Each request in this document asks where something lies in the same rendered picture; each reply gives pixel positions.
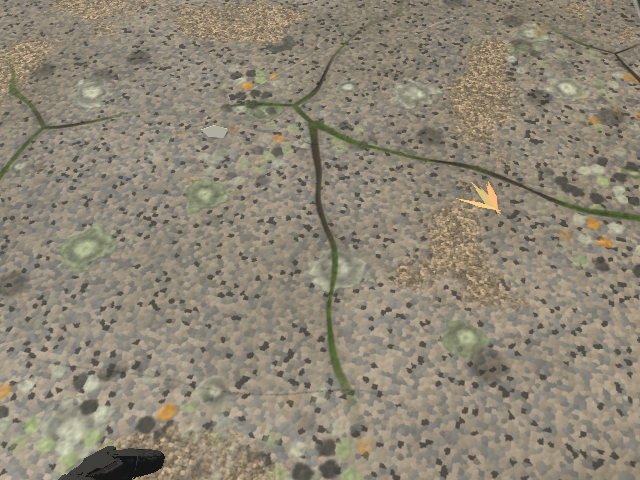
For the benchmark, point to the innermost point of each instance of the left robot hand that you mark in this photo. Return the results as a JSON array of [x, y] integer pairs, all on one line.
[[111, 464]]

